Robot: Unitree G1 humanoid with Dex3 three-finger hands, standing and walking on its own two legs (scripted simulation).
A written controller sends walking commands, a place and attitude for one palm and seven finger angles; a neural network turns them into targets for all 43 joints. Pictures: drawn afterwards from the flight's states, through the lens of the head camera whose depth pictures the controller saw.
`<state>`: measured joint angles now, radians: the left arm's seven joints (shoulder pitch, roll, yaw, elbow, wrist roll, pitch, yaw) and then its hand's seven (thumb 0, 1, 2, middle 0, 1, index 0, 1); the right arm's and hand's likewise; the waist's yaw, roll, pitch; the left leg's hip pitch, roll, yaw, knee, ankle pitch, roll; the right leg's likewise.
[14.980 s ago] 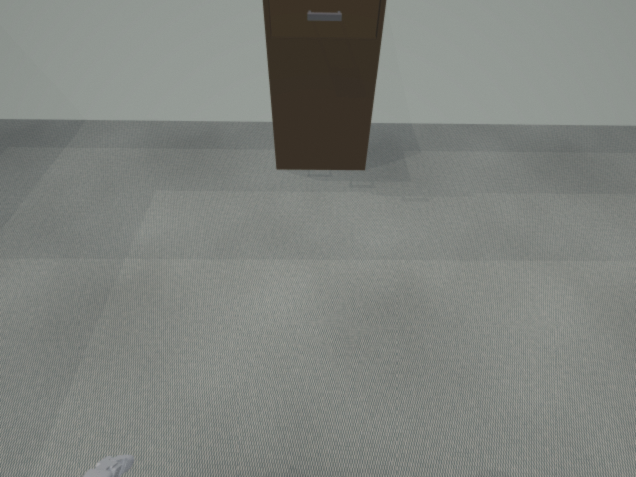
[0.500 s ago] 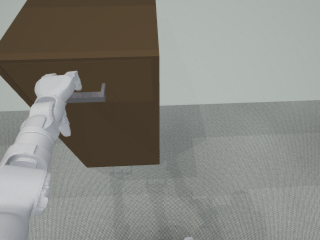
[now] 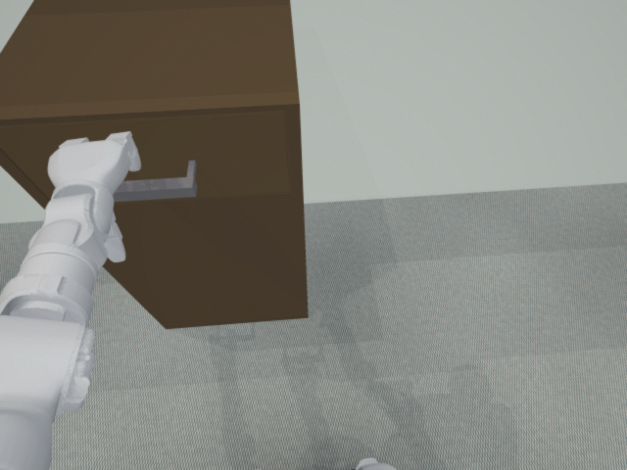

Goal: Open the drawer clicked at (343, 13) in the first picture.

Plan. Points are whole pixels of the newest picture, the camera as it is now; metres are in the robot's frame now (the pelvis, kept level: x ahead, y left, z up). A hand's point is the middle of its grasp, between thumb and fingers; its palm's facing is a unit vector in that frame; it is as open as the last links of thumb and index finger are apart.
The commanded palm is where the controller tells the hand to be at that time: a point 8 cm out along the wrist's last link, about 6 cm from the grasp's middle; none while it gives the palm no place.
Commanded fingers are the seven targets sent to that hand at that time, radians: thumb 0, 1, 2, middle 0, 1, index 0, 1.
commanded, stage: move the hooked fingers above the handle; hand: left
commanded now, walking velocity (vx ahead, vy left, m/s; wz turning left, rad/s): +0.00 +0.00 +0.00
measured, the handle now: (154, 179) +0.55 +0.22 +0.01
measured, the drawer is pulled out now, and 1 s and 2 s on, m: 0.00 0.00 0.00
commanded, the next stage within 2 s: lower the fingers behind the handle in 0.18 s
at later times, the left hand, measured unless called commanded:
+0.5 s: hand (124, 190) +0.49 +0.24 +0.05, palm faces -0.11 +0.01 -0.99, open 13.7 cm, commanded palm +0.47 +0.24 +0.10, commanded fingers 0.00 -0.50 0.30 -0.30 -1.20 -0.30 -1.20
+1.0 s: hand (131, 197) +0.50 +0.24 +0.02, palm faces -0.02 +0.00 -1.00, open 13.6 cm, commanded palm +0.48 +0.24 +0.07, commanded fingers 0.00 -0.50 0.30 -0.30 -1.20 -0.30 -1.20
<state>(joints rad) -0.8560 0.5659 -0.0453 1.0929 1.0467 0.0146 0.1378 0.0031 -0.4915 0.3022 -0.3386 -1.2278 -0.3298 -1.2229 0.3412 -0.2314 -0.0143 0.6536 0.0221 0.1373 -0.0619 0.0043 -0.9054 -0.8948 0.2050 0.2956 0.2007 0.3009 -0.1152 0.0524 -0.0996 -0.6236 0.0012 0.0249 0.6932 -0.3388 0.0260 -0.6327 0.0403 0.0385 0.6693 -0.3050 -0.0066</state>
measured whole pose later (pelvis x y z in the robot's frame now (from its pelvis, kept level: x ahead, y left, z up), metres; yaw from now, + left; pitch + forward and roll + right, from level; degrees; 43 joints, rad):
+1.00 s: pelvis +0.00 +0.01 -0.02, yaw +1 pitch +21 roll -2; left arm -0.90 0.52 -0.03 1.11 1.11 -0.02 0.32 0.00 -0.49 0.30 -0.32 -1.23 -0.35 -1.24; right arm 0.34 -0.26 -0.05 0.71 -0.02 0.12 -0.01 0.00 -0.91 -0.90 0.20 0.30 0.20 0.30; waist -0.13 0.05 -0.15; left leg -0.82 0.00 0.00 0.86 -0.41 0.03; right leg -0.80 0.04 0.01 0.79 -0.36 0.00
